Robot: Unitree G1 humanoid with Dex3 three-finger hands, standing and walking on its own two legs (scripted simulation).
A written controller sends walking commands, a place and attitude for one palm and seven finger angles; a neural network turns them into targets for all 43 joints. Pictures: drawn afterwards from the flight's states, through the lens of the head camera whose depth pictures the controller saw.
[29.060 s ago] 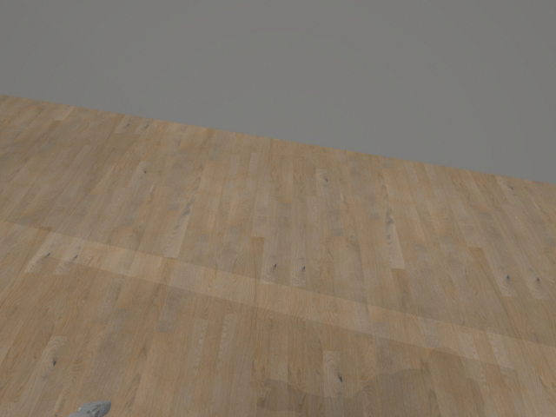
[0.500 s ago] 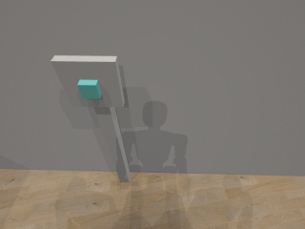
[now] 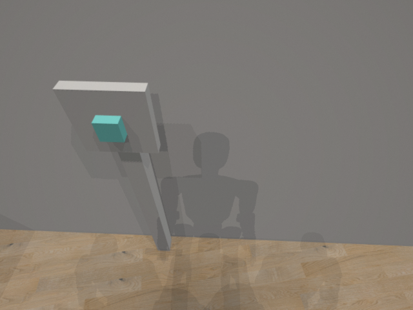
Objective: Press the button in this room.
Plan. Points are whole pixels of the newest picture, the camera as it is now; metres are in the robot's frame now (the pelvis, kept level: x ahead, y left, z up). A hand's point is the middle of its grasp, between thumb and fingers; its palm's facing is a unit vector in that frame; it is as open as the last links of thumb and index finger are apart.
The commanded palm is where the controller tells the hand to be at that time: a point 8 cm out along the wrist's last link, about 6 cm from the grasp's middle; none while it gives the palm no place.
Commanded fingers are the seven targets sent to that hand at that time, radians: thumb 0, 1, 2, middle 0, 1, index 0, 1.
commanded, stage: come to a stop and stand still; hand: left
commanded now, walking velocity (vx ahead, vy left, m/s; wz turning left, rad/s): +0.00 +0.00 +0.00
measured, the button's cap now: (110, 127) +0.46 +0.24 +0.09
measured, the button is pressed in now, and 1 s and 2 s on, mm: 0 0 0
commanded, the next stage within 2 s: look again from close up in 0.64 s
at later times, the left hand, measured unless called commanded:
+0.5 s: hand out of the picture +0.01 +0.15 -0.17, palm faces +0.04 -0.98 -0.19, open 7.3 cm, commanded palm none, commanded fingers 0.00 0.90 0.90 -0.20 -0.30 -0.20 -0.30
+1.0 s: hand out of the picture +0.00 +0.14 -0.17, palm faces +0.05 -0.98 -0.18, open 7.3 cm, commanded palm none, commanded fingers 0.00 0.90 0.90 -0.20 -0.30 -0.20 -0.30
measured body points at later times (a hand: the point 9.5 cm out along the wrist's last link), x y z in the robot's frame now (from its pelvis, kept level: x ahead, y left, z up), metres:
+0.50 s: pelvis +0.02 -0.01 +0.00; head +0.04 -0.02 +0.45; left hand +0.01 +0.20 -0.16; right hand +0.03 -0.24 -0.16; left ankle +0.00 +0.13 -0.74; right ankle -0.04 -0.09 -0.74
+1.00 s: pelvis +0.03 -0.02 +0.00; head +0.04 -0.02 +0.45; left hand +0.00 +0.19 -0.16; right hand +0.02 -0.23 -0.17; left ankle +0.00 +0.13 -0.74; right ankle -0.04 -0.09 -0.74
